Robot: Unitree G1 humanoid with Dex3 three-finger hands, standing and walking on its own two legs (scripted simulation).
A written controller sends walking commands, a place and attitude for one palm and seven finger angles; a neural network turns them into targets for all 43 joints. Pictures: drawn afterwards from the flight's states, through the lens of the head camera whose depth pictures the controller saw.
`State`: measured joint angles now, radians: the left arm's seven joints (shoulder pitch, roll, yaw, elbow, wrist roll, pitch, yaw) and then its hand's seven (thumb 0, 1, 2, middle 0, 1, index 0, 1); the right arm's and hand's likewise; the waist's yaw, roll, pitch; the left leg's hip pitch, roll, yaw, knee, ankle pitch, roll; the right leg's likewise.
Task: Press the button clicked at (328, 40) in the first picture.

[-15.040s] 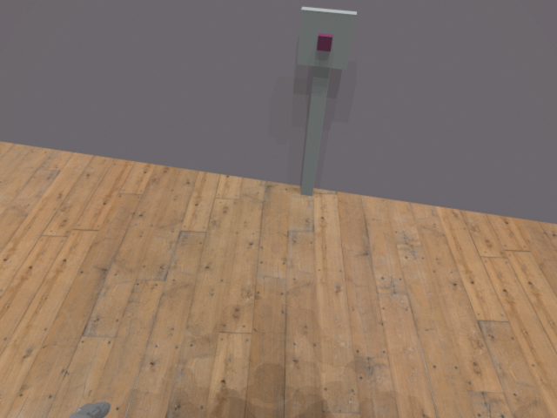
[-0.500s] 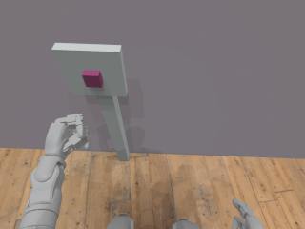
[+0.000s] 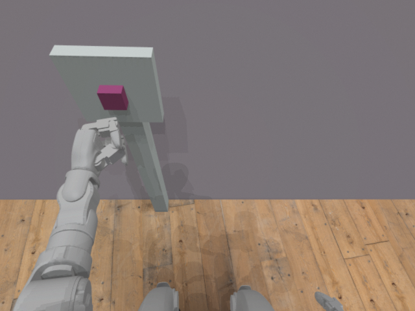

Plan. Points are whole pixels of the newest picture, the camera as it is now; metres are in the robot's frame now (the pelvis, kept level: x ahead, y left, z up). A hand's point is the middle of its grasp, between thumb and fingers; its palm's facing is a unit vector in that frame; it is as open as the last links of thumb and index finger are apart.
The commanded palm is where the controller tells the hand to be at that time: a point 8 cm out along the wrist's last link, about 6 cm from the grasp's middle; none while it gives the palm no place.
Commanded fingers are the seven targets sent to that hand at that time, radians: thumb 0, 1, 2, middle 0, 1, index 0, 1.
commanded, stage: aim a knuckle at the button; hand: left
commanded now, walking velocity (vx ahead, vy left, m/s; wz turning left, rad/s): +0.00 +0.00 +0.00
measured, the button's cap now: (113, 96) +0.52 +0.19 +0.08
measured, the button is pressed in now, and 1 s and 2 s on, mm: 0 0 7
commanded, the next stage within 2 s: press the button with the knuckle in 0.70 s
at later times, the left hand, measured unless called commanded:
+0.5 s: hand (130, 148) +0.41 +0.15 +0.05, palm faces +0.00 -1.00 -0.04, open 3.1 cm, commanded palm +0.39 +0.21 +0.05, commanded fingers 0.00 0.90 0.90 -1.30 -1.50 -1.30 -1.50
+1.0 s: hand (126, 142) +0.43 +0.16 +0.05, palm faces +0.00 -1.00 -0.03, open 3.1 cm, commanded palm +0.41 +0.21 +0.05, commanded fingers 0.00 0.90 0.90 -1.30 -1.50 -1.30 -1.50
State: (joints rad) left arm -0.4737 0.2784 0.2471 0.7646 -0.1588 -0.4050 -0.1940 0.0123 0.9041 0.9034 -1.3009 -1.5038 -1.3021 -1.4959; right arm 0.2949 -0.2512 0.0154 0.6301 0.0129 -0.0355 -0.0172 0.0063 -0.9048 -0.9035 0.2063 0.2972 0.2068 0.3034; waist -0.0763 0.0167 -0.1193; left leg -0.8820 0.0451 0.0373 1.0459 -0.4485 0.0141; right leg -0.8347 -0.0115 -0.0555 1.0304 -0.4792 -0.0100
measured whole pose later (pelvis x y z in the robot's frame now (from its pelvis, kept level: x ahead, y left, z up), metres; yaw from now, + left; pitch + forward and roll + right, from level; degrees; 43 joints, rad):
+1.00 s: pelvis +0.00 +0.00 +0.00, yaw +0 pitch +17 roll -1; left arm -0.56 0.29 0.25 0.87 -0.14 -0.45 -0.17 0.01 0.90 0.90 -1.30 -1.50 -1.30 -1.50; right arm 0.28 -0.25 0.01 0.64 0.01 0.01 -0.02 0.00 -0.91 -0.90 0.21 0.30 0.21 0.30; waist -0.09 0.02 -0.12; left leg -0.91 0.05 0.03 1.06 -0.45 0.01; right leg -0.86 -0.01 -0.06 1.04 -0.48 -0.02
